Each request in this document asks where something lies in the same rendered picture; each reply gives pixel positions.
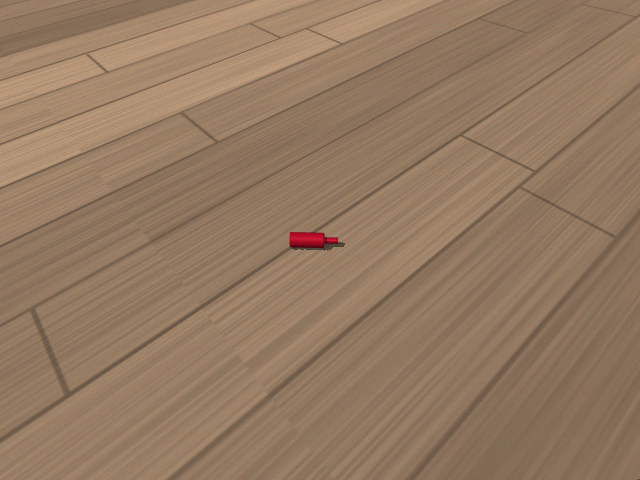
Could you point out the bottle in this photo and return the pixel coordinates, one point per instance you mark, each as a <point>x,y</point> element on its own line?
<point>310,240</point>

